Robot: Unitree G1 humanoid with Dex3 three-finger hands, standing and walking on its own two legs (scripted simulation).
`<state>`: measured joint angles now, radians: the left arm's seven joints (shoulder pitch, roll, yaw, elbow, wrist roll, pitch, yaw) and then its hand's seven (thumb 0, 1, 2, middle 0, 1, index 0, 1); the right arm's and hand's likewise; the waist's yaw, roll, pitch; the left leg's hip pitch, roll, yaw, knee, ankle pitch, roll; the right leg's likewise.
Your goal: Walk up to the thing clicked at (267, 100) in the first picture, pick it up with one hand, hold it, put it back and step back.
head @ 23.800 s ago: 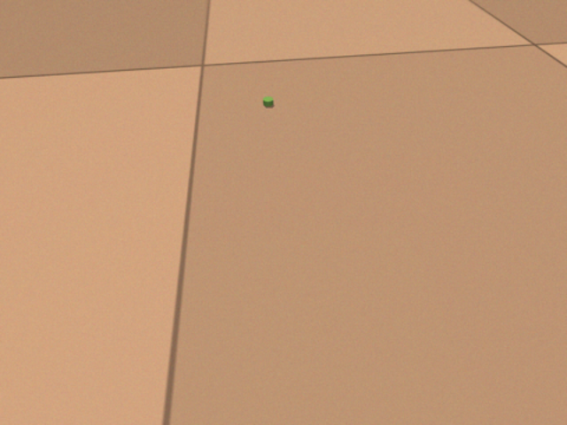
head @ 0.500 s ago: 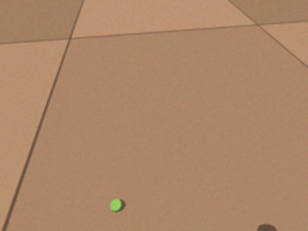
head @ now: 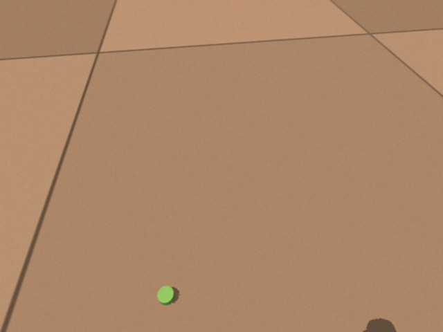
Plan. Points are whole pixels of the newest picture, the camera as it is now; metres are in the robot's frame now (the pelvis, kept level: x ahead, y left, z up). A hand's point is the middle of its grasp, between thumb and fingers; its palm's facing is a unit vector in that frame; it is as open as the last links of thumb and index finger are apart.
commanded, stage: stand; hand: left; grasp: from above
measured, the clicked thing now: (166, 295) +0.41 +0.27 -0.76
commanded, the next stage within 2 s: rise first in 0.54 s
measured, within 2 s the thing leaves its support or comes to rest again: neither
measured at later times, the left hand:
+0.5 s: hand out of the picture +0.07 +0.25 -0.16, palm faces -0.02 -0.94 -0.35, open 7.4 cm
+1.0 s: hand out of the picture +0.13 +0.26 -0.18, palm faces -0.06 -0.92 -0.39, open 10.8 cm
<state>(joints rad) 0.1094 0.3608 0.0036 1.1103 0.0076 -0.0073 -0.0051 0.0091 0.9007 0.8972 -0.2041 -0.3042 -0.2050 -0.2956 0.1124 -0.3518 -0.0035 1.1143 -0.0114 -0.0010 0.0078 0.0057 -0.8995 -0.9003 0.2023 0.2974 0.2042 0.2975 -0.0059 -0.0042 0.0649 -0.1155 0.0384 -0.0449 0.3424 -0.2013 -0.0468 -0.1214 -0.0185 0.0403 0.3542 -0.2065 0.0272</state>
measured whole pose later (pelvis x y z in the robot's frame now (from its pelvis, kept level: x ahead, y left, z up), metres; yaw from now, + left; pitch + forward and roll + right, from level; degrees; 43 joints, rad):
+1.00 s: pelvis -0.03 +0.00 -0.04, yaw +0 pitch +8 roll +0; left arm 0.00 0.33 0.15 0.91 0.16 0.07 -0.02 0.01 0.11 0.87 -0.20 -0.85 -0.21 -0.84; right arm 0.23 -0.24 -0.04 0.73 0.02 -0.06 0.00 0.01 -0.92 -0.90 0.20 0.30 0.20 0.30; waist -0.02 0.01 -0.03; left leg -0.56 0.03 -0.06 0.76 -0.34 -0.04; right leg -0.55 -0.01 0.04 0.74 -0.34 0.03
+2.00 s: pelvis -0.07 +0.01 -0.28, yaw -1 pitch +33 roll -3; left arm -0.16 0.49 0.15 0.66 0.70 -0.12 0.11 0.00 -0.53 0.97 -0.10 -1.06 -0.10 -1.05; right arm 0.04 -0.29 -0.06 0.62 -0.02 -0.16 0.04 0.01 -0.91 -0.90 0.20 0.30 0.20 0.30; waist -0.02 0.01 -0.17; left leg -1.76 -0.01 -0.12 1.88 -0.70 -0.07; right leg -1.73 0.02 0.03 1.85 -0.69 0.06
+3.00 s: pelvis -0.10 +0.04 -0.44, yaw -6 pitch +33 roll -10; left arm -0.83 0.71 0.12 1.40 1.33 -0.31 0.42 0.00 -0.44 0.93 -0.14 -0.96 -0.15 -0.94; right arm 0.09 -0.25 0.00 0.77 -0.14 -0.03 0.14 0.00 -0.90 -0.90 0.20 0.30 0.20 0.30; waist -0.16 -0.01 -0.12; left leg -2.29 -0.06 -0.16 2.40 -0.69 -0.02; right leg -2.20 0.05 0.04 2.29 -0.70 0.04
